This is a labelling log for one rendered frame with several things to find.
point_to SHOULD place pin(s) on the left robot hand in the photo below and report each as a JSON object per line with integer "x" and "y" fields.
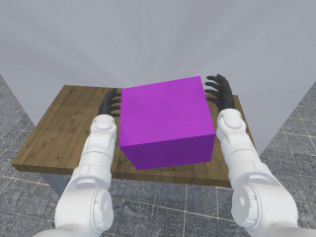
{"x": 105, "y": 107}

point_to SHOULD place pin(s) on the right robot hand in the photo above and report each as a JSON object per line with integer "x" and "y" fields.
{"x": 225, "y": 99}

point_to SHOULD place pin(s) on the right robot forearm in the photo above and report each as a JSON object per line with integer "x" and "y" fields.
{"x": 240, "y": 155}

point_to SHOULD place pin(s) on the table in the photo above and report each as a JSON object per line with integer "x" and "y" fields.
{"x": 55, "y": 146}

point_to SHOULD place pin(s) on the left robot upper arm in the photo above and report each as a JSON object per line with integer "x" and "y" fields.
{"x": 82, "y": 213}

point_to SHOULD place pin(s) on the carton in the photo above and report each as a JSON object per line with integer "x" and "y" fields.
{"x": 166, "y": 124}

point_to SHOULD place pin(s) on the left robot forearm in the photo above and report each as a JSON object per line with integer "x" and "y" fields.
{"x": 94, "y": 169}

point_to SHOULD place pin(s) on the right robot upper arm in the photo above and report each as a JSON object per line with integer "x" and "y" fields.
{"x": 267, "y": 211}

